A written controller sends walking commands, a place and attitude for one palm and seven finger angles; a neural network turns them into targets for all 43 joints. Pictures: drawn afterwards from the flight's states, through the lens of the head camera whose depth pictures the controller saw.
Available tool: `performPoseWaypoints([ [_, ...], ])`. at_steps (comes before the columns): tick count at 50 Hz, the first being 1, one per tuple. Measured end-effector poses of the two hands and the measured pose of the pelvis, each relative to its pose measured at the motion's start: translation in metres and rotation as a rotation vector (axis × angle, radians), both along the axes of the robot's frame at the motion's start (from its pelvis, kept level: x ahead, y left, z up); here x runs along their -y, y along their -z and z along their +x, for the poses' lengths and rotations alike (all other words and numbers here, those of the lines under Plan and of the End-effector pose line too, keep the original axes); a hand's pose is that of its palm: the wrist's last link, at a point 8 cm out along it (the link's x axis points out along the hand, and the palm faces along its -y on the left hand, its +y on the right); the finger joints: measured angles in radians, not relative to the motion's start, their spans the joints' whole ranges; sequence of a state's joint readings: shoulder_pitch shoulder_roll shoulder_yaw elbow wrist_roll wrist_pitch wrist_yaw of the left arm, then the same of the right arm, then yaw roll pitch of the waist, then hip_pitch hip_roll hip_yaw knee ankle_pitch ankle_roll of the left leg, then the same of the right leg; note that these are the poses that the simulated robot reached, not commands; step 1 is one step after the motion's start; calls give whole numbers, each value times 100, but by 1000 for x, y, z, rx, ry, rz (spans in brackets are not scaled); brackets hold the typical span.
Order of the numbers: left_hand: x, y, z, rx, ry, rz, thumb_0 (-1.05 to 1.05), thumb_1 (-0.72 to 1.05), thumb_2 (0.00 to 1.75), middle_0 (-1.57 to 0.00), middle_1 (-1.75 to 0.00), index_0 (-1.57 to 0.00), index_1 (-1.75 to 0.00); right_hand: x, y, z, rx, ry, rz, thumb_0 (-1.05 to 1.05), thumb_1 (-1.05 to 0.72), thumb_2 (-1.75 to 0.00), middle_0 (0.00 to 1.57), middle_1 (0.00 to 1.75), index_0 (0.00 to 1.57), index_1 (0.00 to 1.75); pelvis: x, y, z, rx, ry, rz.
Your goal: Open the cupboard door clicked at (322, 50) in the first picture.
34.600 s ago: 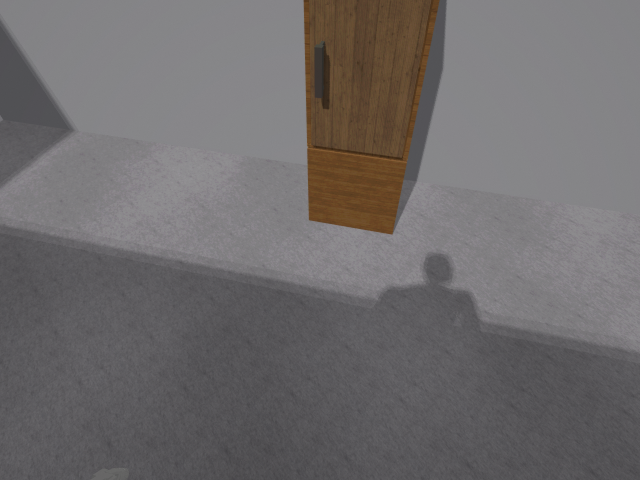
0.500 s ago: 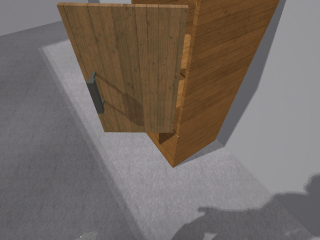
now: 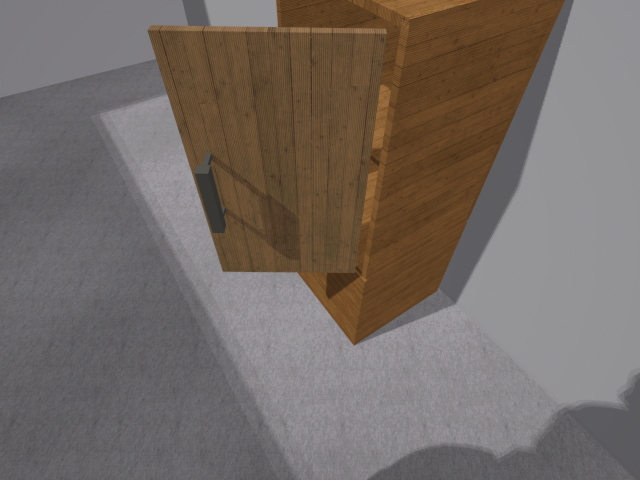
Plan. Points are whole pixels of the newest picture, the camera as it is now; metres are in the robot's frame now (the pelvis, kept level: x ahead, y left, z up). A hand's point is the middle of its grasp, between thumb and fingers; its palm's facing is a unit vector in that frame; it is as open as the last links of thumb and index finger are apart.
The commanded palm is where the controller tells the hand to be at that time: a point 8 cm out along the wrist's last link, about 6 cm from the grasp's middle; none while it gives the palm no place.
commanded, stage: come to a stop and stand still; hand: left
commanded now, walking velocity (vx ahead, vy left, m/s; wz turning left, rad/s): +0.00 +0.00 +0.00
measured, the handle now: (213, 194) +0.61 +0.25 -0.05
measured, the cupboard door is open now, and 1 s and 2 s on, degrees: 56 56 56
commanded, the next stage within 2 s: look again from close up in 0.42 s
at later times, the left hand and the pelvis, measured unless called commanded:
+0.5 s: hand out of the picture -0.01 +0.17 -0.18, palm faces +0.01 -0.98 -0.19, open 7.4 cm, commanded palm none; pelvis -0.03 +0.00 +0.00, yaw +0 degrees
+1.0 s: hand out of the picture -0.05 +0.16 -0.18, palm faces +0.02 -0.99 -0.15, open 7.4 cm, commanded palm none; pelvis -0.03 +0.00 +0.00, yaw +0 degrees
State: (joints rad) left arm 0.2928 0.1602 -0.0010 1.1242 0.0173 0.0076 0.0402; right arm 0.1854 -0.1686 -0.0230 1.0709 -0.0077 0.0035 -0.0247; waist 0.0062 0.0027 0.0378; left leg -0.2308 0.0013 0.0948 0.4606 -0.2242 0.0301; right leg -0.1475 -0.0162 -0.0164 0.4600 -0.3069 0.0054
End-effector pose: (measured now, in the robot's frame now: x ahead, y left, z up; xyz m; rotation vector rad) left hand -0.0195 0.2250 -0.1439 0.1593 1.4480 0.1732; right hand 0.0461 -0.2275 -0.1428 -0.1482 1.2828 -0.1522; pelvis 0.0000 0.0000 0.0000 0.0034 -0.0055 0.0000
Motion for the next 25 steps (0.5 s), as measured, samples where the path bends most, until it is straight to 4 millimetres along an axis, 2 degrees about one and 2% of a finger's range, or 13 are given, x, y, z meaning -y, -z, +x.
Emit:
performPoseWaypoints([
  [8, 13, 7, 5, 84, 24, -23, 1, 91, 90, -20, -30, -20, -30, 6, 2, -26, 2, -19, -15, 0, -91, -90, 19, 30, 20, 30, 1, 6, -11, 15, -12, -10],
  [17, 6, 5, 7, 128, 35, -12, 1, 92, 90, -20, -30, -20, -30, 1, 4, -53, -27, -7, 2, 1, -92, -90, 19, 30, 20, 30, 4, 6, -21, 17, -11, -6],
  [25, 5, 6, 0, 126, 33, -19, 0, 91, 90, -20, -30, -20, -30, -2, 2, -68, -49, 3, 6, 1, -91, -90, 19, 30, 20, 30, 4, 5, -26, 18, -7, -8],
])
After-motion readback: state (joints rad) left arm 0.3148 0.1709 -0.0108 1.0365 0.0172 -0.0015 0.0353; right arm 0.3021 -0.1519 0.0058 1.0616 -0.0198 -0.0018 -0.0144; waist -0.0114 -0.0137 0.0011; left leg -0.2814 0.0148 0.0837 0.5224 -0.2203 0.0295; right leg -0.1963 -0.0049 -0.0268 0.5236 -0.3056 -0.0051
